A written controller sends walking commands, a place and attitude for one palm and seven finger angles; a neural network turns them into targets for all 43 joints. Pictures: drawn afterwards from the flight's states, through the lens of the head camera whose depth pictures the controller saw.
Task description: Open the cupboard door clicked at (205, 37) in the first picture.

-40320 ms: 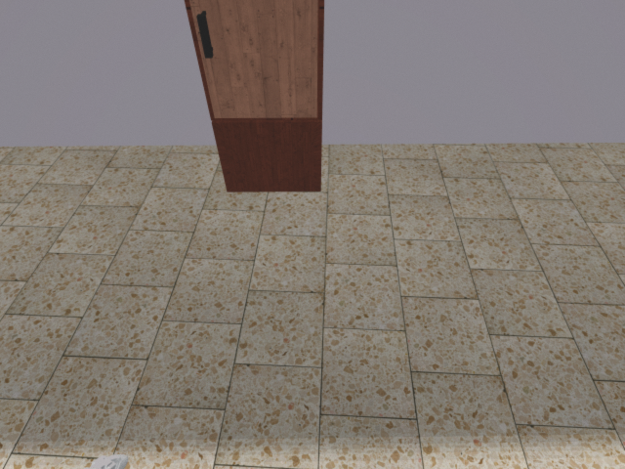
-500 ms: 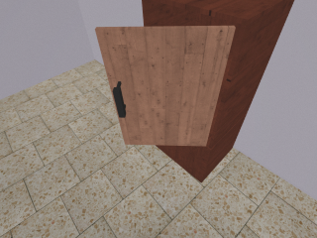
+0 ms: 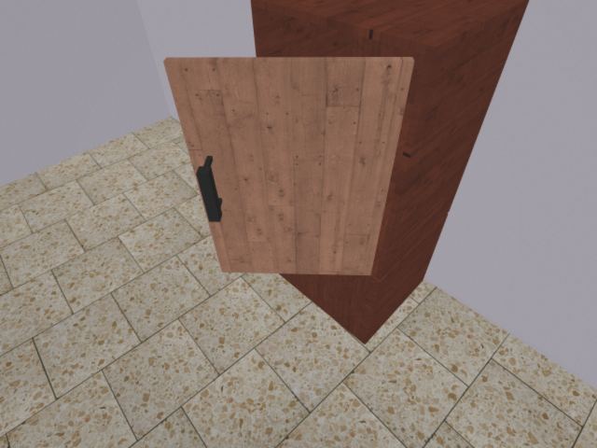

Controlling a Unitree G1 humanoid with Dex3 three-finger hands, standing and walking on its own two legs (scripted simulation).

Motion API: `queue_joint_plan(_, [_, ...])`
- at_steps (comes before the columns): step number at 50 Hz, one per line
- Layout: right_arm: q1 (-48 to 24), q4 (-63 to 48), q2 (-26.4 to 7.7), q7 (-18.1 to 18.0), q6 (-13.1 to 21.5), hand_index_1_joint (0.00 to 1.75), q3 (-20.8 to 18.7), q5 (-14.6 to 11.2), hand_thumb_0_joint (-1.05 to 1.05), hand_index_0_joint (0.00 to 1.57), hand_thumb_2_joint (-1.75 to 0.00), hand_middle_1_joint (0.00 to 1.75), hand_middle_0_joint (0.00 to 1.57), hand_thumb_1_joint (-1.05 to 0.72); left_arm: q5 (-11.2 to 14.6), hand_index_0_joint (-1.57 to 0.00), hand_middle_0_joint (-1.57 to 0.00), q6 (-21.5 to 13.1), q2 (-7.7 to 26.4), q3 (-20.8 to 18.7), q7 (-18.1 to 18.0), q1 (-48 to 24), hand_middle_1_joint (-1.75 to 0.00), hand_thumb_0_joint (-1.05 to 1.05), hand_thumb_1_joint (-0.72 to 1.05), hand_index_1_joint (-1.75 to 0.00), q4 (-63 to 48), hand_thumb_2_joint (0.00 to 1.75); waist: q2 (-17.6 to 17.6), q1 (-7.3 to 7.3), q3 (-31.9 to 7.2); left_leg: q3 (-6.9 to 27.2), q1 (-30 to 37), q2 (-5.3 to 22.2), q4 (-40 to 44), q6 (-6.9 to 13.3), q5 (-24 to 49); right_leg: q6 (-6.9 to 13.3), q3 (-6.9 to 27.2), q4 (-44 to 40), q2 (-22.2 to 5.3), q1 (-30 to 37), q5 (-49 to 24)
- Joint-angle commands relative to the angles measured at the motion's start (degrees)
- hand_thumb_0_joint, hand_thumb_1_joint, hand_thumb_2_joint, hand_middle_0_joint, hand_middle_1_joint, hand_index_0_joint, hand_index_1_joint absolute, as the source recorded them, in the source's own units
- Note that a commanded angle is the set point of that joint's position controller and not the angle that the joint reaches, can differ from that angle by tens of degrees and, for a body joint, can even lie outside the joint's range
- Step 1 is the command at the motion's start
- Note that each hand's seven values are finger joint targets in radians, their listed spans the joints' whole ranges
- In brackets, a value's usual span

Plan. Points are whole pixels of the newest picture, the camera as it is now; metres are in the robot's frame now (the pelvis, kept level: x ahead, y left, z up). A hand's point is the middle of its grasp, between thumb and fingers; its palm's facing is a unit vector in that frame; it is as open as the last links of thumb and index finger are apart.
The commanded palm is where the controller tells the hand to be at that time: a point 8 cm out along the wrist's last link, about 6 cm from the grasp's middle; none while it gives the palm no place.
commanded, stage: come to a stop and stand still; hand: left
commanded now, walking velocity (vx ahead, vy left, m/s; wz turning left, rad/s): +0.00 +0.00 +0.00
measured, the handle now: (212, 188) +0.62 +0.22 -0.02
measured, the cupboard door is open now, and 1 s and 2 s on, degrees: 43 43 43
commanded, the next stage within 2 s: look again from close up in 0.30 s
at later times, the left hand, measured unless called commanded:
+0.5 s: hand out of the picture +0.07 +0.21 -0.16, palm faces +0.00 -0.96 -0.30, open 7.3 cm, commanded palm none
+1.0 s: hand out of the picture +0.09 +0.23 -0.15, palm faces +0.01 -0.95 -0.32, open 7.3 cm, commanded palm none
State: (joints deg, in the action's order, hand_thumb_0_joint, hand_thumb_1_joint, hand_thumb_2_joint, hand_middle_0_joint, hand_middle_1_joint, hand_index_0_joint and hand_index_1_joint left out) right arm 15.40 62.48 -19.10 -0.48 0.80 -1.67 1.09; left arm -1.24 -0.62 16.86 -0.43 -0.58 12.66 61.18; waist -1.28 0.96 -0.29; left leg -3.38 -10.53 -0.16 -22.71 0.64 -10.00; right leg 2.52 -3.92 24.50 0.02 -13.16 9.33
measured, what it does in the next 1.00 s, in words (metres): stands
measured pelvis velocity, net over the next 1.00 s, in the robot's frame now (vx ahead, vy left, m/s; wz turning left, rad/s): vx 0.04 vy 0.00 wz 0.02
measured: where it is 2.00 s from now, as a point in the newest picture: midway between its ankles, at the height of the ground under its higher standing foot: outside the picture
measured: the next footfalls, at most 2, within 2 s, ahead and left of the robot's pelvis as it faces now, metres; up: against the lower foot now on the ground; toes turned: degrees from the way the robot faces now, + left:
none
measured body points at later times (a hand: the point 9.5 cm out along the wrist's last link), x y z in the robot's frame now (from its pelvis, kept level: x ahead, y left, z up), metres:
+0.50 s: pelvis +0.02 +0.00 +0.00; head +0.02 -0.01 +0.45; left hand +0.07 +0.26 -0.14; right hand +0.06 -0.27 -0.15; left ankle +0.03 +0.11 -0.74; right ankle +0.05 -0.09 -0.74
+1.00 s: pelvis +0.04 +0.00 +0.01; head +0.04 -0.01 +0.46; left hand +0.09 +0.28 -0.13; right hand +0.10 -0.28 -0.14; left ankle +0.03 +0.11 -0.74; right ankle +0.05 -0.09 -0.74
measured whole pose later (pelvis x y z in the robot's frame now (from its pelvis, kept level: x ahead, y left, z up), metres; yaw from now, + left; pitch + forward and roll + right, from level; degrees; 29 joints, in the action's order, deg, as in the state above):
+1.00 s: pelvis +0.04 +0.00 +0.01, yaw +1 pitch -2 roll +0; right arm 9.3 64.2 -17.0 -0.9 1.3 0.2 0.7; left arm -1.1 -1.2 16.5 0.1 -0.9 10.5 63.0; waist -0.6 -0.4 1.1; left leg -2.2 -5.5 0.0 -17.7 0.3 -10.6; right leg 2.2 -4.9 18.7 0.5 -7.4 9.8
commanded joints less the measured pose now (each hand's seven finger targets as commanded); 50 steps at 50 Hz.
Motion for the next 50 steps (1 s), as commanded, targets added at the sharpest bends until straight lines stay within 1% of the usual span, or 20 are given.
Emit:
queue_joint_plan(1, [-0.73,-2.56,-7.5,-0.09,0.98,0.3,-1.08,-0.08,0.0,0.2,-0.9,0.3,0.2,-0.9,0.3,-0.2,-0.2,-1.2,11.21,-1.95,-0.54,-2.29,-0.3,0.0,0.9,-0.3,-3.22,0.9,2.81,0.03,3.52,6.62,-2.7,5.31,4.56,1.35,-6.48,0.8,11.9,-10.63,-8.77,-2.09,15.28])
queue_joint_plan(2, [-0.71,-2.32,-7.51,-0.05,0.95,0.3,-0.98,-0.07,0.0,0.2,-0.9,0.3,0.2,-0.9,0.31,-0.2,-0.2,-1.18,11.29,-1.96,-0.53,-2.41,-0.3,0.0,0.9,-0.3,-3.18,0.9,3.22,-0.01,3.42,6.59,-2.69,5.32,4.65,1.29,-6.33,0.69,11.63,-10.71,-8.77,-1.7,15.17])
queue_joint_plan(5, [-1.04,-1.91,-7.25,-0.11,1.0,0.3,-0.72,-0.09,0.0,0.2,-0.9,0.3,0.2,-0.9,0.34,-0.2,-0.2,-1.18,10.87,-1.77,-0.58,-2.55,-0.3,0.0,0.9,-0.3,-2.98,0.9,1.71,-0.2,3.6,6.86,-2.71,5.64,5.21,1.19,-4.68,0.54,11.03,-10.26,-8.37,-0.55,12.14])
queue_joint_plan(7, [-1.12,-1.73,-7.06,-0.16,1.0,0.3,-0.64,-0.14,0.0,0.2,-0.9,0.3,0.2,-0.9,0.4,-0.2,-0.2,-1.26,10.62,-1.72,-0.6,-2.39,-0.3,0.0,0.9,-0.3,-2.69,0.9,2.86,-0.33,3.02,6.67,-2.5,5.76,5.29,1.1,-3.96,0.35,10.56,-10.36,-8.39,0.61,10.98])
queue_joint_plan(10, [-1.26,-1.34,-6.53,-0.2,0.95,0.3,-0.46,-0.19,0.0,0.2,-0.9,0.3,0.2,-0.9,0.39,-0.2,-0.2,-1.24,10.2,-1.55,-0.72,-2.2,-0.3,0.0,0.9,-0.3,-2.61,0.9,2.03,-0.45,3.1,6.62,-2.33,5.87,5.47,1.01,-2.84,0.13,10.05,-10.38,-8.32,1.35,9.34])
queue_joint_plan(11, [-1.27,-1.36,-6.4,-0.22,0.99,0.3,-0.49,-0.2,0.0,0.2,-0.9,0.3,0.2,-0.9,0.4,-0.2,-0.2,-1.32,10.09,-1.63,-0.74,-2.02,-0.3,0.0,0.9,-0.3,-2.57,0.9,2.75,-0.46,2.23,6.58,-1.73,5.85,5.35,1.01,-2.07,0.08,9.85,-10.32,-8.39,1.96,8.43])
queue_joint_plan(12, [-1.35,-1.27,-6.38,-0.27,1.03,0.3,-0.41,-0.18,0.0,0.2,-0.9,0.3,0.2,-0.9,0.45,-0.2,-0.2,-1.35,9.78,-1.55,-0.74,-2.12,-0.3,0.0,0.9,-0.3,-2.49,0.9,2.3,-0.44,2.14,6.66,-1.39,5.99,5.48,0.93,-1.29,0.09,9.54,-10.07,-8.25,2.16,7.3])
queue_joint_plan(14, [-1.7,-1.13,-5.82,-0.35,1.0,0.3,-0.29,-0.27,0.0,0.2,-0.9,0.3,0.2,-0.9,0.42,-0.2,-0.2,-1.32,9.37,-1.49,-0.85,-1.84,-0.3,0.0,0.9,-0.3,-2.43,0.9,2.08,-0.55,2.82,6.74,-1.22,6.25,5.75,0.95,-0.41,-0.02,9.23,-10.09,-8.13,2.3,5.65])
queue_joint_plan(15, [-1.67,-1.08,-5.93,-0.38,1.06,0.3,-0.28,-0.28,0.0,0.2,-0.9,0.3,0.2,-0.9,0.43,-0.2,-0.2,-1.4,9.31,-1.48,-0.87,-1.73,-0.3,0.0,0.9,-0.3,-2.34,0.9,2.06,-0.53,1.87,6.6,-0.76,6.32,5.66,0.92,0.34,-0.1,9.16,-9.88,-8.15,3.01,4.43])
queue_joint_plan(19, [-2.3,-0.97,-5.43,-0.54,1.09,0.3,-0.2,-0.34,0.0,0.2,-0.9,0.3,0.2,-0.9,0.43,-0.2,-0.2,-1.5,8.72,-1.33,-0.94,-1.5,-0.3,0.0,0.9,-0.3,-2.06,0.9,1.73,-0.59,1.54,6.8,0.15,6.67,5.88,0.81,2.25,-0.18,8.4,-9.43,-7.92,3.86,1.14])
queue_joint_plan(26, [-3.55,-0.84,-5.57,-0.76,1.23,0.3,-0.16,-0.37,0.0,0.2,-0.9,0.3,0.2,-0.9,0.4,-0.2,-0.2,-1.5,8.07,-1.29,-0.95,-1.39,-0.3,0.0,0.9,-0.3,-1.68,0.9,0.83,-0.69,1.05,6.96,1.16,7.08,6.47,0.77,3.86,-0.27,7.68,-8.86,-7.76,4.76,-1.79])
queue_joint_plan(28, [-3.73,-0.86,-5.59,-0.76,1.26,0.3,-0.12,-0.39,0.0,0.2,-0.9,0.3,0.2,-0.9,0.42,-0.2,-0.2,-1.51,8.01,-1.23,-0.95,-1.13,-0.3,0.0,0.9,-0.3,-1.52,0.9,1.61,-0.7,0.8,6.94,1.66,7.07,6.71,0.85,3.9,-0.31,7.68,-9.0,-7.86,4.89,-1.86])
queue_joint_plan(31, [-4.42,-0.92,-5.86,-0.8,1.24,0.3,-0.14,-0.45,0.0,0.2,-0.9,0.3,0.2,-0.9,0.35,-0.2,-0.2,-1.49,8.33,-1.21,-0.94,-1.4,-0.3,0.0,0.9,-0.3,-1.42,0.9,1.87,-0.73,1.16,6.95,1.79,7.21,6.78,0.84,4.37,-0.39,7.49,-8.94,-7.88,4.88,-2.8])
queue_joint_plan(33, [-4.76,-0.93,-6.11,-0.82,1.33,0.3,-0.14,-0.4,0.0,0.2,-0.9,0.3,0.2,-0.9,0.38,-0.2,-0.2,-1.54,8.3,-1.24,-0.9,-1.25,-0.3,0.0,0.9,-0.3,-1.35,0.9,1.0,-0.76,0.36,7.0,2.36,7.17,6.74,0.88,4.6,-0.34,7.64,-9.07,-8.03,5.24,-2.99])
queue_joint_plan(36, [-5.26,-1.04,-6.47,-0.89,1.38,0.3,-0.15,-0.4,0.0,0.2,-0.9,0.3,0.2,-0.9,0.35,-0.2,-0.2,-1.61,8.69,-1.27,-0.92,-1.57,-0.3,0.0,0.9,-0.3,-1.31,0.9,1.63,-0.79,-0.21,7.11,3.05,7.43,6.71,0.9,6.41,-0.31,7.28,-8.59,-8.01,5.93,-5.77])
queue_joint_plan(38, [-5.49,-1.08,-6.84,-0.9,1.43,0.3,-0.07,-0.41,0.0,0.2,-0.9,0.3,0.2,-0.9,0.4,-0.2,-0.2,-1.6,8.82,-1.2,-0.86,-1.75,-0.3,0.0,0.9,-0.3,-1.18,0.9,1.05,-0.8,-0.42,7.22,3.22,7.54,7.05,0.87,6.6,-0.29,7.28,-8.51,-7.97,6.22,-5.95])
queue_joint_plan(40, [-5.97,-1.29,-6.94,-0.94,1.44,0.3,0.01,-0.42,0.0,0.2,-0.9,0.3,0.2,-0.9,0.34,-0.2,-0.2,-1.47,8.9,-1.17,-0.88,-1.95,-0.3,0.0,0.9,-0.3,-1.24,0.9,0.89,-0.96,0.63,7.34,3.0,7.66,7.28,0.93,7.49,-0.29,7.11,-8.42,-7.88,6.02,-6.57])
queue_joint_plan(41, [-6.06,-1.19,-7.09,-0.93,1.51,0.3,-0.03,-0.44,0.0,0.2,-0.9,0.3,0.2,-0.9,0.33,-0.2,-0.2,-1.5,9.11,-1.24,-0.85,-1.96,-0.3,0.0,0.9,-0.3,-1.21,0.9,0.46,-0.94,-0.3,7.26,3.29,7.7,7.35,0.9,7.37,-0.3,7.2,-8.48,-7.97,6.61,-6.44])
queue_joint_plan(44, [-6.46,-1.23,-7.06,-0.91,1.45,0.3,-0.01,-0.4,0.0,0.2,-0.9,0.3,0.2,-0.9,0.3,-0.2,-0.2,-1.45,9.34,-1.3,-0.81,-2.22,-0.3,0.0,0.9,-0.3,-1.18,0.9,1.27,-1.11,0.82,7.34,3.09,7.65,7.59,0.97,6.97,-0.34,7.02,-8.86,-8.01,6.19,-5.96])
queue_joint_plan(50, [-6.69,-1.25,-7.88,-0.83,1.44,0.3,-0.02,-0.38,0.0,0.2,-0.9,0.3,0.2,-0.9,0.3,-0.2,-0.2,-1.55,10.24,-1.39,-0.76,-2.86,-0.3,0.0,0.9,-0.3,-1.26,0.9,1.97,-0.93,-0.17,7.25,3.71,7.63,7.55,0.91,7.26,-0.34,7.28,-9.1,-8.28,6.77,-7.1])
